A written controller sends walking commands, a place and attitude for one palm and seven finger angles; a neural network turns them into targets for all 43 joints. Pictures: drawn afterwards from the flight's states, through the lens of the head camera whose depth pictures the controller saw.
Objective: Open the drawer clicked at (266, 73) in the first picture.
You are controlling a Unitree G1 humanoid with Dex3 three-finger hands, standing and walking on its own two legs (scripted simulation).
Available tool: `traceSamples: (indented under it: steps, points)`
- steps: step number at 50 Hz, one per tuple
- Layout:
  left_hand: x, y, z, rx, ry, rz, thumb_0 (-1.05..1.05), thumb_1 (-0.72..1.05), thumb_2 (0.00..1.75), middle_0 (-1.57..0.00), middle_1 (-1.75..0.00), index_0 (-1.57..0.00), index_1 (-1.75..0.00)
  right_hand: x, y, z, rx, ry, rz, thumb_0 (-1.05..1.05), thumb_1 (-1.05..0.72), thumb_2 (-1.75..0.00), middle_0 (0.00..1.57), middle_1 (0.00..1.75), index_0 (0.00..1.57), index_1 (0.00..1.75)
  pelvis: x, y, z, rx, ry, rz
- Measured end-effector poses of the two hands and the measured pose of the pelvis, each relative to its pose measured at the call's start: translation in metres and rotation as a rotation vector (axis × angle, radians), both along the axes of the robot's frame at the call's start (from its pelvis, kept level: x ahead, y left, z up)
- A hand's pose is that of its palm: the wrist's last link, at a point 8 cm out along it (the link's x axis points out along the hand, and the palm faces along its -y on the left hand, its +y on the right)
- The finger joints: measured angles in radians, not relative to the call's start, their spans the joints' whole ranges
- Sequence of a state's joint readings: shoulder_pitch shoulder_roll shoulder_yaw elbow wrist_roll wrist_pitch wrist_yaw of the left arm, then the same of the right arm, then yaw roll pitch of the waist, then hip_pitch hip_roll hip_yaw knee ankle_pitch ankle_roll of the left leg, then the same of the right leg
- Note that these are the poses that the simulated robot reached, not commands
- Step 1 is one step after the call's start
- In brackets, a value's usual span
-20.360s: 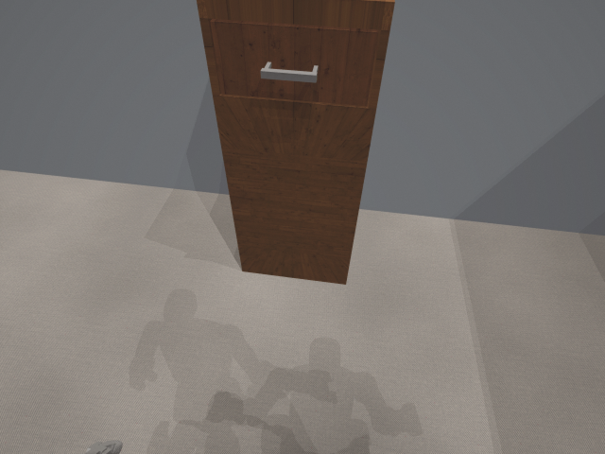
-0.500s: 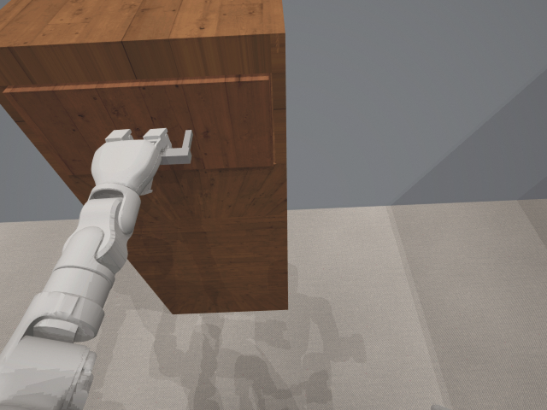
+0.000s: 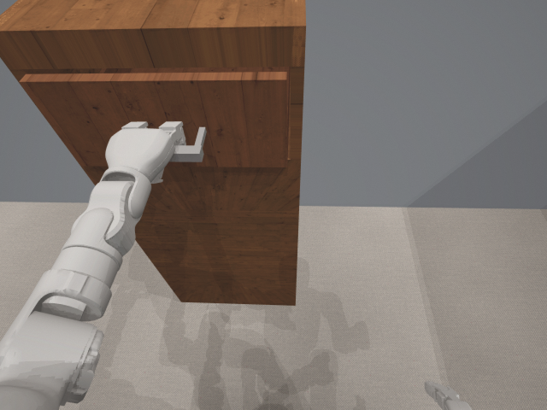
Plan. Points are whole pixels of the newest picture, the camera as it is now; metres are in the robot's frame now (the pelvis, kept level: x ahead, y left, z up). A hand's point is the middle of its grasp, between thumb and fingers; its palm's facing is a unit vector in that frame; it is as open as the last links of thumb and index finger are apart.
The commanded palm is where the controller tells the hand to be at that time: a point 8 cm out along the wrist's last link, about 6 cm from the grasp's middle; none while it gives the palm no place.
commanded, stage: pull the drawer open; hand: left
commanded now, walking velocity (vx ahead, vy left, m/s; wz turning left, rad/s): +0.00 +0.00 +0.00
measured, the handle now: (162, 143) +0.48 +0.20 +0.12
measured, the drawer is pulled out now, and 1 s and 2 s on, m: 0.02 0.13 0.20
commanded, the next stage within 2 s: none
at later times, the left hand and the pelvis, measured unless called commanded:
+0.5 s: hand (150, 198) +0.39 +0.21 +0.09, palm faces +0.06 -0.05 -1.00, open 5.4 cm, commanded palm +0.34 +0.22 +0.14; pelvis -0.02 +0.01 +0.00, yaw -4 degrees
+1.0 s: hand (132, 239) +0.32 +0.21 +0.09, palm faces +0.05 -0.06 -1.00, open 5.4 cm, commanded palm +0.30 +0.22 +0.14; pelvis +0.01 +0.00 +0.01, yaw -1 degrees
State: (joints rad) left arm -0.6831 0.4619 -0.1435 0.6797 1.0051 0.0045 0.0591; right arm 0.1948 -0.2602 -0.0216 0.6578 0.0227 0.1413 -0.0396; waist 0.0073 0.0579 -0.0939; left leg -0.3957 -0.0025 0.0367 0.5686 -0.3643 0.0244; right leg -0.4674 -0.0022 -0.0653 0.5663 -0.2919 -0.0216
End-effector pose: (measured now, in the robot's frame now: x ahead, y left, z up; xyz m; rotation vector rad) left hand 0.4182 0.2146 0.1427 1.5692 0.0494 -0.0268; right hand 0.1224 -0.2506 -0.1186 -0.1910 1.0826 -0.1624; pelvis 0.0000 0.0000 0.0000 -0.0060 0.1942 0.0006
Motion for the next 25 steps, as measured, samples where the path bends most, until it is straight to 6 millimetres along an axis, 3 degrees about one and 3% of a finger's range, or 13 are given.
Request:
traceSamples:
  steps: [8, 15, 20, 25]
  points:
    - [0.002, 0.000, 0.001, -0.018, 0.006, -0.013, 0.02, 0.82, 0.86, -0.41, -1.35, -0.41, -1.35, -0.056, -0.013, -0.006, -0.017, 0.082, -0.069, 0.01, -0.91, -0.89, 0.20, 0.30, 0.20, 0.30, -0.013, -0.004, -0.002, 0.006, 0.005, -0.014]
    - [-0.017, -0.001, 0.000, -0.036, -0.057, -0.038, 0.02, 0.80, 0.82, -0.36, -1.35, -0.41, -1.35, -0.095, -0.021, -0.005, -0.008, 0.121, -0.142, 0.01, -0.91, -0.89, 0.20, 0.30, 0.20, 0.30, -0.017, -0.001, 0.000, 0.007, 0.000, -0.049]
    - [-0.034, -0.003, -0.001, -0.048, -0.095, -0.033, 0.02, 0.80, 0.81, -0.32, -1.35, -0.39, -1.35, -0.092, -0.019, -0.002, 0.003, 0.090, -0.154, 0.01, -0.91, -0.89, 0.20, 0.30, 0.20, 0.30, -0.017, 0.002, 0.001, 0.006, -0.020, -0.062]
    - [-0.051, -0.003, -0.002, -0.049, -0.106, -0.021, 0.02, 0.79, 0.81, -0.30, -1.35, -0.37, -1.35, -0.061, -0.012, 0.005, 0.016, 0.001, -0.126, 0.01, -0.91, -0.89, 0.20, 0.30, 0.20, 0.30, -0.016, 0.005, 0.003, 0.005, -0.041, -0.064]
